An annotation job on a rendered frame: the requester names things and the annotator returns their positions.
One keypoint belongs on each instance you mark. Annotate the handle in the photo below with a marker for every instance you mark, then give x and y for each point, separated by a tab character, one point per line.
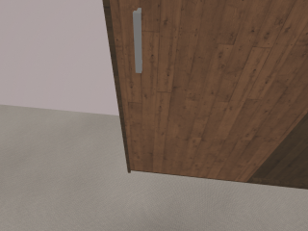
137	40

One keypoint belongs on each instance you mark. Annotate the wardrobe door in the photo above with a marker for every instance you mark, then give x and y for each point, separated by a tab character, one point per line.
289	160
222	83

